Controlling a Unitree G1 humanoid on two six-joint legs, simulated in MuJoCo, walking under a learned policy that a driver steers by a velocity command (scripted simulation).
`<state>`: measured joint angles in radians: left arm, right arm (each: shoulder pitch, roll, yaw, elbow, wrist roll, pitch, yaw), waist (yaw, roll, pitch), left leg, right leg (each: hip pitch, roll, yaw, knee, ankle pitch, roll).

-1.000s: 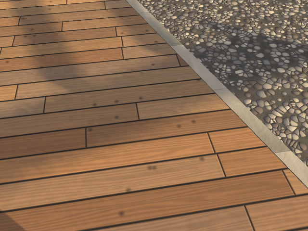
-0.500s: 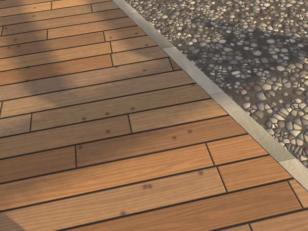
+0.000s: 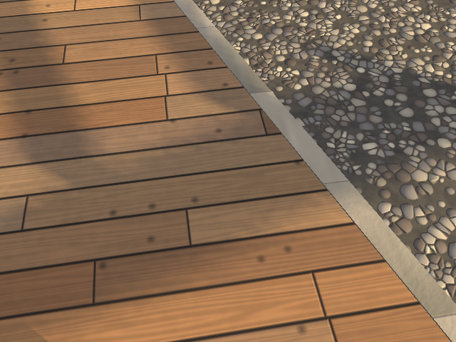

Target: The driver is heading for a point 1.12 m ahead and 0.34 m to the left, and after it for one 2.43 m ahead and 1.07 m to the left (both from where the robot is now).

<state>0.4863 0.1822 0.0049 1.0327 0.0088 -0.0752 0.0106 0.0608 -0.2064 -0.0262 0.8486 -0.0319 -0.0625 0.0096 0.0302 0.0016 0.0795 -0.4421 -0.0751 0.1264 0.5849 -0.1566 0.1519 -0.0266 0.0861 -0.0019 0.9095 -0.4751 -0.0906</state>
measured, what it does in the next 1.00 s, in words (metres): walks ahead: right foot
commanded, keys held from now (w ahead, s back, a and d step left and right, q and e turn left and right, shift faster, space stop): w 0.54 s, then w+q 0.46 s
